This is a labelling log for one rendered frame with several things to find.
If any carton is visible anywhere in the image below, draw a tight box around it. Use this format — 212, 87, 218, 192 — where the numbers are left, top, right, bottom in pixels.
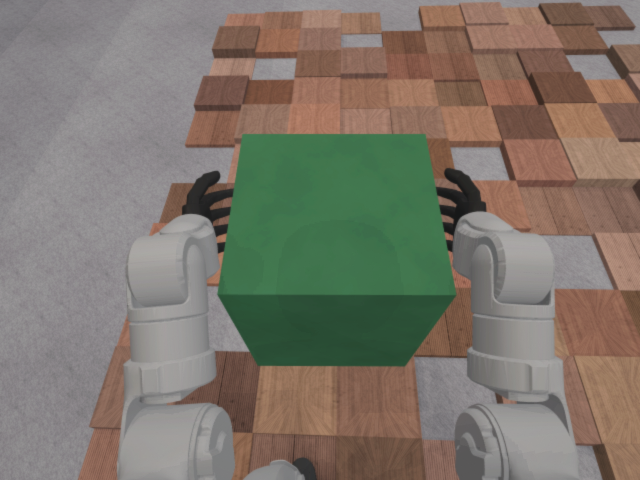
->
217, 134, 456, 366

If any robot left upper arm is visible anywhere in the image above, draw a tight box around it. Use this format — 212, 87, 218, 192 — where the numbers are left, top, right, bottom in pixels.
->
118, 403, 235, 480

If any robot right forearm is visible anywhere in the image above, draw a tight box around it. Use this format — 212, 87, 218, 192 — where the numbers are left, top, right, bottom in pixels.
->
452, 211, 580, 475

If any robot left foot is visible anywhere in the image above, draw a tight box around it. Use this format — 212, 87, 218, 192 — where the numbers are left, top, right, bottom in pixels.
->
292, 457, 317, 480

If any right robot hand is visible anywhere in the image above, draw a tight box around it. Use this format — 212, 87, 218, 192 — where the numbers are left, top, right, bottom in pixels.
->
436, 168, 486, 252

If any left robot hand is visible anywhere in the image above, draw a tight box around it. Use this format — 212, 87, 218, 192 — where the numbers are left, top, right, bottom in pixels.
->
182, 171, 234, 254

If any left robot shin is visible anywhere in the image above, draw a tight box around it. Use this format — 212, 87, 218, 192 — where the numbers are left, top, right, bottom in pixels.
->
269, 460, 301, 475

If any robot left forearm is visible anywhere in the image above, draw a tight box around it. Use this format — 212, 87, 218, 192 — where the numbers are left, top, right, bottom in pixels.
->
117, 214, 220, 480

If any robot right upper arm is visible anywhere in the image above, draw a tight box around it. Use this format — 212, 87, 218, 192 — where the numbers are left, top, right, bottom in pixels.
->
455, 403, 580, 480

